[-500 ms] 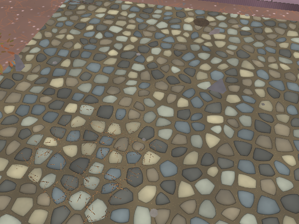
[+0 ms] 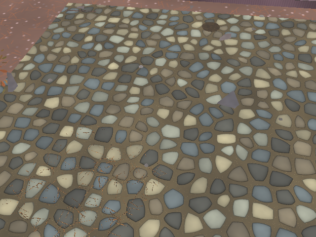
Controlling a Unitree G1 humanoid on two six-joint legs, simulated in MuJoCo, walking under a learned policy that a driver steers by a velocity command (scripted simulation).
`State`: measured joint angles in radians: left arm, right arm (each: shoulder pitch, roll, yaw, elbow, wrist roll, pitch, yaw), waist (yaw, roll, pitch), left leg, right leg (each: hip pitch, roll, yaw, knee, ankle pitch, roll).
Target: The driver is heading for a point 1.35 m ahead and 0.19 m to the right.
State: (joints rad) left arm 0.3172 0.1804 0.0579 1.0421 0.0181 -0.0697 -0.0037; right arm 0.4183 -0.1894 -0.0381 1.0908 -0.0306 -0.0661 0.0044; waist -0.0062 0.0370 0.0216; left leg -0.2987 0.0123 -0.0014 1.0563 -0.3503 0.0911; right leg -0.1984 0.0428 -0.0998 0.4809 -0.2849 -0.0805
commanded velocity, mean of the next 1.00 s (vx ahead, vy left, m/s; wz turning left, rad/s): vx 0.48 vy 0.00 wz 0.00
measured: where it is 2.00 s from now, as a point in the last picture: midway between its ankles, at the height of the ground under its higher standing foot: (175, 129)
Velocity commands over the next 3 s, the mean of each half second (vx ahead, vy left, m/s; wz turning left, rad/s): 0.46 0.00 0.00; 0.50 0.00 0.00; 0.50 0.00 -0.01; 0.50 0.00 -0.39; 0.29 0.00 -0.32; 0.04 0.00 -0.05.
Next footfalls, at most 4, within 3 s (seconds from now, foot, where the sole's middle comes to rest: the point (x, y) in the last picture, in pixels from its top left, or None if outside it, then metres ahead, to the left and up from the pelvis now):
0.38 left None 0.38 0.06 -0.77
0.94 right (193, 196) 0.69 -0.10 -0.77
1.50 left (156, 142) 1.00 0.07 -0.77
2.06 right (191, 107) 1.24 -0.13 -0.77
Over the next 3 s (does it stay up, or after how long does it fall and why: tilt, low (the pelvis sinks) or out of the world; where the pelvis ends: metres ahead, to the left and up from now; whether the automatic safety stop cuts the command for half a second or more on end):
stays up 1.33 -0.12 0.01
